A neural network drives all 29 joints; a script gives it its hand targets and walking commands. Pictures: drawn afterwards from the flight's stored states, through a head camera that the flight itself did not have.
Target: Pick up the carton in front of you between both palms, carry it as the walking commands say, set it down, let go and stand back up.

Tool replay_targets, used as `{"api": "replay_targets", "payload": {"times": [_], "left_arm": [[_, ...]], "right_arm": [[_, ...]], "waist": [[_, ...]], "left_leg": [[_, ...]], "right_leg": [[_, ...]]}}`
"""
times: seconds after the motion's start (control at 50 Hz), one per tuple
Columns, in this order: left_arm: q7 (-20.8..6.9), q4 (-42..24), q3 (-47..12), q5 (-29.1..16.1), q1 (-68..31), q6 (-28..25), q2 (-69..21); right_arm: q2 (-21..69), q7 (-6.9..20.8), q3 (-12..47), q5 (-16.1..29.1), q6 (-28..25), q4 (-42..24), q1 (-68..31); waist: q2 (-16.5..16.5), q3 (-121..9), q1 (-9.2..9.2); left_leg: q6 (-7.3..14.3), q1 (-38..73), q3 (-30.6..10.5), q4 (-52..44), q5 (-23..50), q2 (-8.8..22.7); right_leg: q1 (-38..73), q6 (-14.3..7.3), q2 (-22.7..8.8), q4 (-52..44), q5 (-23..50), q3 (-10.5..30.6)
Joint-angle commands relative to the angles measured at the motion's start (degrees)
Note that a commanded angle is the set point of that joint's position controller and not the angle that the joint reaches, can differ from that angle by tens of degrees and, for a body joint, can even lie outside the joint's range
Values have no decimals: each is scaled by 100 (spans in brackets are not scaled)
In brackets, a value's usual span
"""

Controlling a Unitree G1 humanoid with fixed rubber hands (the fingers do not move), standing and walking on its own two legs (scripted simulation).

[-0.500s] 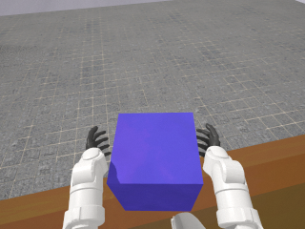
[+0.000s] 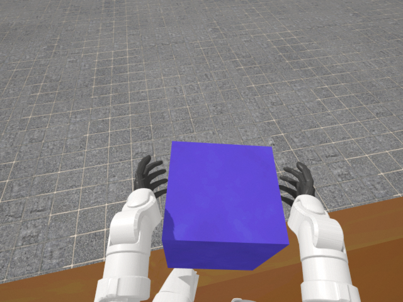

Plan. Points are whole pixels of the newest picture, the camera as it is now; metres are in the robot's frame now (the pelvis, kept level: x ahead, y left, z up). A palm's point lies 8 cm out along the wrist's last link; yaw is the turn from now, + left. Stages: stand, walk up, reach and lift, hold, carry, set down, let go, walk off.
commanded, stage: carry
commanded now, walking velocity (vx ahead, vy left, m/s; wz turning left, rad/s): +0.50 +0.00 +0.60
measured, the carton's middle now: (216, 211) +0.32 +0.04 -0.04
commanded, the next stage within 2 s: none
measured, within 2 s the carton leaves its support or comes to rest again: neither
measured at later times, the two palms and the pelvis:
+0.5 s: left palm (172, 136) +0.63 +0.22 -0.13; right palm (259, 130) +0.67 -0.07 -0.10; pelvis +0.33 +0.04 -0.18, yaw +10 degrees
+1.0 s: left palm (184, 97) +0.98 +0.25 -0.24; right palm (246, 96) +1.05 -0.04 -0.26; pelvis +0.69 +0.04 -0.32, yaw +9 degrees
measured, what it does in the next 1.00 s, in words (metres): goes down: left foot 0.16 m lower, then right foot 0.16 m lower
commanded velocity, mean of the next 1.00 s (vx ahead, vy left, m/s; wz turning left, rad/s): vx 0.50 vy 0.00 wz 0.22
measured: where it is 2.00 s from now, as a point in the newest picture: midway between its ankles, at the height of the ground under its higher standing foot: (206, 163)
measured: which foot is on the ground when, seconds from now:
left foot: up 0.00-0.16, down 0.18-0.62, up 0.64-1.00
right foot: down 0.00-0.16, up 0.18-0.58, down 0.60-1.00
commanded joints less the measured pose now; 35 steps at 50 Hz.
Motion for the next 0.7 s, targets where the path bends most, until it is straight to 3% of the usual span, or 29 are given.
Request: {"api": "replay_targets", "payload": {"times": [0.0,0.04,0.06,0.08,0.1,0.12,0.14,0.16,0.18,0.2,0.22,0.24,0.26,0.3,0.32,0.34,0.36,0.4,0.46,0.5,0.52,0.54,0.56,0.58,0.6,0.62,0.64,0.66,0.68], "left_arm": [[-524,-787,-3048,-786,-2911,95,-4040],[-403,-819,-2868,-619,-3032,16,-3814],[-330,-811,-2744,-472,-3040,16,-3724],[-261,-620,-2551,-284,-2884,54,-3559],[-187,-576,-2471,-121,-2925,95,-3426],[-118,-487,-2354,29,-2828,171,-3327],[-53,-236,-2273,130,-2495,257,-3292],[3,71,-1993,264,-2119,335,-3125],[35,88,-1837,285,-1942,388,-3106],[36,146,-1698,260,-1883,417,-3167],[3,241,-1569,329,-2042,445,-3223],[-46,-34,-1494,252,-2567,452,-3301],[-102,-84,-1478,189,-2842,470,-3497],[-184,-278,-1789,202,-3458,425,-4035],[-209,-246,-1804,233,-3550,385,-4095],[-239,-462,-1956,166,-3823,291,-4256],[-262,-494,-1990,137,-3956,226,-4337],[-262,-692,-2172,109,-4289,78,-4277],[-294,-286,-2229,191,-3757,64,-4177],[-323,-259,-2333,134,-3562,106,-4155],[-305,-337,-2421,18,-3573,125,-4103],[-264,-404,-2422,-11,-3584,169,-4071],[-207,-523,-2393,-92,-3662,173,-4005],[-151,-196,-2399,-48,-3480,242,-3904],[-92,-245,-2633,-124,-3354,233,-3928],[-66,-101,-2748,-219,-3188,279,-4138],[-99,-98,-2751,-415,-3271,296,-4304],[-164,-311,-2853,-544,-3560,292,-4422],[-275,-383,-2914,-687,-3727,297,-4582]], "right_arm": [[3816,61,2614,288,88,-624,-2887],[4096,78,2875,410,215,-553,-2825],[4051,82,2935,453,260,-554,-2954],[3960,66,2927,450,322,-349,-2937],[3843,43,2914,444,354,-271,-2695],[3687,-1,2852,407,363,-188,-2596],[3611,-78,2898,458,381,-282,-2697],[3560,-149,2971,555,456,-490,-2897],[3642,-177,3140,736,475,-662,-3156],[3781,-140,3354,988,514,-921,-3470],[3856,-99,3475,1051,576,-925,-3657],[3916,-90,3445,970,632,-872,-3711],[4080,-30,3476,1137,650,-949,-3984],[4804,197,3700,1395,694,-883,-4465],[4896,292,3682,1392,695,-746,-4582],[5114,378,3687,1381,672,-683,-4632],[5224,407,3581,1319,637,-330,-4370],[5431,447,3502,1096,559,211,-3963],[5037,348,3003,633,420,820,-2989],[5066,282,2954,434,357,814,-2852],[5077,239,2971,410,367,748,-2909],[5015,183,2932,368,379,640,-3033],[5103,122,2987,401,373,383,-3173],[4772,50,2750,252,416,444,-3128],[4546,-19,2614,165,433,311,-2884],[4358,-78,2504,152,453,253,-2765],[4192,-113,2393,107,462,64,-2966],[4270,-86,2345,119,448,-110,-3054],[4299,-72,2417,170,433,-247,-3523]], "waist": [[-248,-2163,-220],[-880,-1940,-316],[-792,-1872,-475],[-503,-2017,-892],[-92,-1996,-1633],[1196,-1867,-2142],[1064,-2164,-1607],[577,-2234,-1498],[4,-2105,-1379],[-328,-2013,-1261],[32,-1876,-1251],[517,-1927,-1398],[498,-1991,-1495],[569,-2250,-1454],[512,-2386,-1289],[458,-2417,-1280],[218,-2080,-1571],[42,-1993,-1728],[569,-1740,-1659],[865,-2014,-1263],[627,-2446,-833],[404,-2986,-156],[-579,-2906,175],[-1186,-2752,184],[-1336,-2859,-238],[-718,-2838,-101],[-111,-2661,-50],[-132,-2870,-37],[80,-2629,-174]], "left_leg": [[-66,1914,1286,-2935,3065,-600],[47,2450,1306,-3194,2986,-494],[244,2826,1214,-3489,2928,-371],[460,3671,1438,-3456,2980,-390],[1035,4379,1039,-3886,2736,-136],[1585,5193,-67,-4027,4060,597],[1908,6241,-1668,-2617,5747,1309],[2215,6192,-2704,-2483,4322,1728],[2155,5751,-2724,-2464,4243,1716],[1859,5167,-2587,-2569,3531,1477],[1732,4470,-2344,-2678,3404,1149],[1900,4174,-2601,-2629,3530,1103],[2139,3443,-3076,-3069,3115,1116],[1927,3161,-2685,-3101,3628,958],[1875,3236,-2557,-2751,3676,959],[1758,3507,-2254,-2458,3244,878],[1747,3751,-2204,-2017,1951,502],[1675,3984,-1948,-1815,1734,94],[1369,2752,-852,-1753,388,-249],[1180,2748,-703,-796,1608,-165],[1022,2870,-423,242,2269,-130],[744,2573,-151,1640,2518,52],[417,1520,151,3659,-798,-356],[147,-624,302,4678,-3290,-753],[204,-1458,207,4458,-2983,-732],[233,-1816,138,3656,-2659,-445],[167,-1825,57,2601,-2438,-91],[182,-1568,-220,2077,-2320,187],[63,-913,3,1666,-2163,92]], "right_leg": [[394,-181,-875,-826,618,939],[292,-166,-1046,-605,785,937],[192,-132,-1050,57,1283,699],[-59,109,-1092,967,2146,53],[-504,472,-934,2771,2569,-388],[-1843,824,-532,4828,-399,-684],[-3408,723,-486,5076,-1564,-55],[-4201,670,-861,4772,-1146,379],[-4320,691,-1097,3999,-757,471],[-3878,620,-1270,2647,-144,464],[-3452,680,-1308,1793,436,371],[-3138,740,-1358,1184,590,475],[-2452,813,-1304,707,1672,456],[-1643,832,-1255,780,2319,351],[-1643,756,-1336,889,2550,494],[-1898,684,-1338,702,2807,389],[-2423,718,-1425,-98,3772,565],[-2187,719,-1319,-1075,4123,330],[97,813,-1134,-2993,5447,-330],[978,773,-1092,-3071,5332,-451],[1633,687,-1158,-3461,5125,-603],[2813,585,-1279,-3181,5008,-523],[3603,298,-1902,-3294,5223,338],[4950,67,-2350,-1856,6523,1254],[4761,-507,-2915,-2125,5171,3036],[4767,-826,-2992,-2206,4442,3207],[4395,-726,-2858,-2180,4030,3036],[3863,-999,-3060,-2200,3542,3535],[2805,-919,-2690,-2599,3173,3461]]}}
